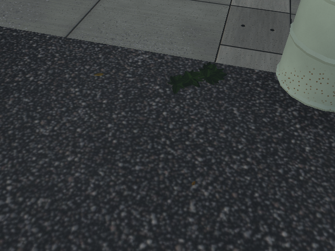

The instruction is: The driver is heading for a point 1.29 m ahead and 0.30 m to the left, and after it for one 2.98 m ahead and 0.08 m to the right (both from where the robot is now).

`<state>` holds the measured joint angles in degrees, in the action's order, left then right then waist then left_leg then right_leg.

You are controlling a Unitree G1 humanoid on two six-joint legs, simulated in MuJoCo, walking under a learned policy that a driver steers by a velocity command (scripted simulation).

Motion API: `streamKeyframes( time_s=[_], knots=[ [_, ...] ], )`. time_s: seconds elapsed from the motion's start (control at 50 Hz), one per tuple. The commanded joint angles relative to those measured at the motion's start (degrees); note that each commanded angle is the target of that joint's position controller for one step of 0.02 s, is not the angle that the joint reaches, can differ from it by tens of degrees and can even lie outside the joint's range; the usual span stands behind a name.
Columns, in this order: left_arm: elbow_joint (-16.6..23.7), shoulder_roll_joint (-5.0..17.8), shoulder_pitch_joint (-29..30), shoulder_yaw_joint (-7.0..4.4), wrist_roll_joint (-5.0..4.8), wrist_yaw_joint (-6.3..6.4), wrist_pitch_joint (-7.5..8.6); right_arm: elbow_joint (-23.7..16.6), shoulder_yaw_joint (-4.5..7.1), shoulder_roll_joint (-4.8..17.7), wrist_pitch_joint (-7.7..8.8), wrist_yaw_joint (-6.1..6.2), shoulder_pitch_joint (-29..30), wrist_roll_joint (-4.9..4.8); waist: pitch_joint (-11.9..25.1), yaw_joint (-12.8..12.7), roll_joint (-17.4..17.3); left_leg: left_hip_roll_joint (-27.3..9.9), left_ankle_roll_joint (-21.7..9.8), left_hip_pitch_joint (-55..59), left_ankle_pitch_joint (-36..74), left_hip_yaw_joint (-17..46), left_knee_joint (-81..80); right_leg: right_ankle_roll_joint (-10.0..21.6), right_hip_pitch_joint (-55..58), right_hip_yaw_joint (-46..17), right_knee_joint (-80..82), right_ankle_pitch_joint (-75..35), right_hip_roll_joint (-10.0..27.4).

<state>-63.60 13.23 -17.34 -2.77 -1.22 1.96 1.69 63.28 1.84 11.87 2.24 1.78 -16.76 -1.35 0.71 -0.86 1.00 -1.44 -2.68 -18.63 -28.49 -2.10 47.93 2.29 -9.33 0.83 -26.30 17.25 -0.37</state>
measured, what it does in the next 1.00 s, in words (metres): walks ahead: left foot, then right foot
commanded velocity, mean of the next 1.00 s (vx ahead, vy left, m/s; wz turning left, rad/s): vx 0.23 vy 0.00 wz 0.00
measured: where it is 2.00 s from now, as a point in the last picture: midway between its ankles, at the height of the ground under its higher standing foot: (178, 211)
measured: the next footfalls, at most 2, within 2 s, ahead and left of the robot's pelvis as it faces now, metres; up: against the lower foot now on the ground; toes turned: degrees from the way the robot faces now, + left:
left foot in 0.10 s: +0.05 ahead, +0.14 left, +0.00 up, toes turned +2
right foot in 0.56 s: +0.43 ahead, -0.09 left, +0.00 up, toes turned -3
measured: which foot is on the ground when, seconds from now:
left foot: up 0.00-0.08, down 0.10-0.56, up 0.58-1.00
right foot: down 0.00-0.10, up 0.12-0.54, down 0.56-1.00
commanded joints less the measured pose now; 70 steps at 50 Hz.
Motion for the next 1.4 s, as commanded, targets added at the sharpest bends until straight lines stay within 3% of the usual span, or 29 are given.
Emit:
streamKeyframes(
  time_s=[0.02,0.08,0.1,0.12,0.14,0.16,0.2,0.3,0.48,0.52,0.56,0.58,0.6,0.62,0.64,0.66,0.7,0.76,0.86,0.92,1.0,1.02,1.04,1.06,1.08,1.1,1.14,1.2,1.4],
  knots=[
    [4.49,9.07,4.67,-1.58,-1.10,0.02,1.56,-3.60,1.20,4.42,2.66,-0.79,2.59,-0.43,-7.23,2.21,5.07,-3.28,-1.70,-4.44,1.29,1.53,-8.59,7.85,-4.92,-17.41,16.99,15.74,14.94],
    [5.20,8.41,5.04,-1.36,-1.16,-0.45,0.68,2.15,2.02,3.13,2.39,-1.12,-9.76,0.32,-4.45,6.69,0.84,3.14,0.27,17.43,13.14,-4.46,-20.78,5.77,-16.58,-7.10,4.75,12.70,7.13],
    [5.80,4.65,5.62,-0.26,-0.51,-0.91,1.01,2.78,2.57,5.24,2.35,-0.96,-15.18,0.48,-2.63,8.37,-8.06,-5.05,-1.73,23.40,6.98,7.92,-26.82,3.02,-22.37,-1.77,-10.77,8.15,3.08],
    [8.12,1.31,6.50,0.46,0.06,-1.06,2.04,2.44,3.77,12.66,2.82,-1.32,-20.73,0.38,-1.37,8.90,-20.98,-18.67,-9.25,28.25,-1.98,33.28,-37.04,0.64,-34.54,2.46,-28.56,13.78,-2.77],
    [9.33,2.56,7.90,0.17,-1.20,-1.18,2.91,2.55,2.99,11.73,3.93,-1.74,-18.81,1.48,-3.66,7.17,-16.73,-23.72,-14.25,23.38,-14.03,45.00,-41.08,1.75,-39.43,-4.01,-40.06,15.29,-0.11],
    [10.16,4.29,9.58,-0.02,-2.10,-1.55,3.64,0.58,2.08,8.87,4.82,-1.94,-12.76,1.33,-8.57,4.93,-10.16,-22.36,-12.75,20.58,-15.42,40.57,-41.17,2.98,-43.80,-5.95,-43.93,8.81,3.51],
    [8.85,6.06,7.98,-0.78,-0.79,-1.70,4.38,-1.94,1.16,7.11,5.19,-2.65,-5.99,1.04,-8.34,2.21,-6.00,-16.50,-8.22,18.42,-0.35,26.84,-40.84,3.11,-41.26,-4.89,-40.39,-2.04,6.55],
    [10.13,3.62,13.08,-0.99,0.17,-2.39,3.49,-1.25,0.42,5.79,4.15,-1.50,-11.87,1.73,-6.73,3.48,-5.88,-10.71,-6.59,19.07,28.39,10.76,-40.98,-0.22,-36.53,-0.67,-27.72,-11.96,6.45],
    [17.02,2.70,28.36,0.32,-0.46,-4.56,4.12,-1.16,1.44,7.46,2.81,-0.25,-14.39,0.89,-10.55,4.69,-5.89,-11.84,-6.04,21.80,40.20,3.98,-39.87,1.15,-28.77,2.00,-4.27,-18.78,2.81],
    [16.06,5.22,22.61,-0.80,0.19,-4.76,4.76,-1.74,1.89,8.78,2.07,-0.07,-12.76,1.59,-5.02,1.00,-8.90,-11.32,-3.68,23.66,62.48,3.00,-30.86,2.85,-18.39,3.40,-3.32,-18.30,-0.85],
    [10.46,9.51,5.29,-2.82,0.64,-4.16,5.06,-2.95,1.75,8.98,1.77,-0.42,-10.64,1.70,5.58,-6.89,-9.21,-6.91,0.57,18.24,66.98,1.13,-12.09,5.57,4.61,2.85,0.35,-32.25,-1.09],
    [8.30,13.89,-3.39,-3.42,2.76,-3.38,4.70,-5.22,0.90,6.81,2.20,-0.66,-10.05,2.82,14.60,-8.01,-0.53,-2.07,3.22,2.76,39.26,0.22,6.01,9.25,24.68,-9.66,-6.26,-59.26,11.76],
    [7.71,13.27,-3.16,-2.13,3.93,-3.64,4.27,-2.63,-1.23,-1.49,2.60,-1.26,-21.72,1.55,28.22,-2.03,13.66,7.08,5.76,-8.90,-13.93,6.83,27.02,21.77,38.97,-29.30,-5.77,-81.11,28.06],
    [8.25,8.49,-0.50,-1.03,2.92,-3.96,3.80,-0.65,0.15,3.38,2.93,-1.36,-20.40,0.38,29.30,-3.20,5.78,4.07,5.75,-5.41,-12.11,15.52,29.66,20.45,30.38,-25.97,-3.36,-77.23,24.19],
    [9.75,6.75,7.41,-0.38,1.66,-3.83,3.71,-3.22,0.61,4.94,2.77,-1.11,-13.48,-0.67,18.38,-1.46,5.90,1.05,5.96,-9.19,-10.19,11.01,27.53,17.91,21.12,-17.33,-1.11,-71.41,21.17],
    [10.27,4.76,11.95,0.31,1.28,-3.55,3.65,-3.94,0.76,5.13,2.26,-0.35,-9.58,0.11,11.97,0.13,0.71,-1.04,6.39,-9.04,-7.17,8.44,23.84,15.40,11.59,-13.60,1.76,-64.02,18.11],
    [10.19,4.83,15.38,0.66,2.10,-3.14,3.23,-4.40,1.43,4.55,-0.01,0.75,-8.79,1.06,6.19,3.01,0.34,-2.65,6.95,-2.26,-3.35,6.90,18.72,13.52,-3.33,-8.45,5.98,-55.19,15.14],
    [10.33,8.36,16.18,-0.17,3.39,-2.49,2.03,-6.16,1.55,3.23,-2.63,2.34,-8.26,0.97,5.39,4.12,3.77,-1.03,7.15,0.99,-1.50,4.84,14.47,15.03,-10.66,-6.47,8.80,-50.82,14.92],
    [11.32,10.13,15.76,-0.79,2.51,0.23,-1.07,-9.84,3.33,7.20,-5.36,3.78,-1.20,1.35,4.67,2.37,4.44,0.02,6.46,-4.91,2.50,5.20,18.62,15.55,-10.61,-9.57,12.14,-27.36,16.61],
    [10.40,6.48,16.38,0.07,1.60,0.90,-1.22,-9.25,2.59,4.19,-4.38,2.83,-1.94,1.42,5.63,3.31,7.29,-2.46,5.48,1.43,7.68,3.93,2.56,10.84,-12.48,-7.61,16.33,2.96,12.28],
    [8.49,9.08,12.29,-0.80,-0.78,0.74,-1.52,-6.79,3.02,5.56,-2.98,0.51,-3.69,1.35,1.74,4.50,6.32,2.66,1.77,12.24,8.16,-3.78,-19.14,5.76,-15.14,-7.06,13.48,19.82,9.76],
    [9.22,7.50,12.16,-0.42,-0.89,0.68,-1.56,-6.60,2.81,6.07,-2.63,0.15,-4.93,1.83,-0.26,4.56,0.99,-1.25,-0.81,12.52,2.57,2.33,-25.68,3.32,-17.14,-5.76,6.62,20.58,7.42],
    [10.18,2.76,12.55,0.52,-0.08,0.11,-1.27,-6.21,2.61,7.51,-2.34,0.16,-8.28,1.99,0.79,4.04,-11.99,-13.28,-4.85,16.77,-6.12,18.19,-32.17,-0.18,-25.02,1.20,-13.60,17.16,2.04],
    [13.37,6.17,17.40,-0.92,-0.65,-0.11,-0.33,-6.31,4.55,16.08,-1.38,-0.59,-8.09,2.47,-7.38,5.05,-19.86,-21.20,-12.66,8.23,-22.70,36.17,-43.34,-0.03,-36.51,0.34,-19.84,12.56,-1.78],
    [13.86,10.38,19.72,-2.22,-1.32,-0.26,0.64,-7.53,4.10,14.26,0.47,-0.38,-3.89,3.07,-11.01,3.34,-14.16,-20.42,-11.97,6.39,-21.10,36.27,-45.71,0.86,-37.54,-4.14,-24.75,6.47,0.99],
    [12.52,10.63,16.73,-2.73,-1.14,-0.65,1.01,-7.97,3.48,11.75,1.99,-0.14,-0.57,2.71,-10.49,0.89,-12.65,-17.89,-8.88,8.32,-12.92,30.61,-44.56,1.16,-37.92,-5.46,-25.87,0.09,1.64],
    [10.08,9.12,14.06,-3.14,0.31,-0.89,1.17,-7.85,3.19,9.32,3.19,-0.36,-1.03,1.26,-7.11,0.76,-9.45,-14.79,-5.75,13.12,-3.03,22.51,-43.30,0.63,-37.28,-4.24,-27.20,-5.05,2.64],
    [9.84,5.59,15.63,-2.98,0.26,-1.50,1.65,-5.60,2.49,6.36,3.77,-0.33,-7.66,1.20,-4.61,2.30,-8.13,-12.54,-5.45,17.62,7.18,15.79,-42.87,-0.36,-37.05,-2.18,-26.07,-11.23,3.44],
    [14.32,3.80,25.70,-1.12,-0.65,-3.37,3.10,-4.23,3.67,9.50,2.92,-0.02,-13.42,0.49,-8.28,6.83,-9.29,-13.46,-7.35,18.48,18.08,8.96,-41.33,-1.56,-28.65,2.07,-6.44,-12.29,3.11]
  ],
)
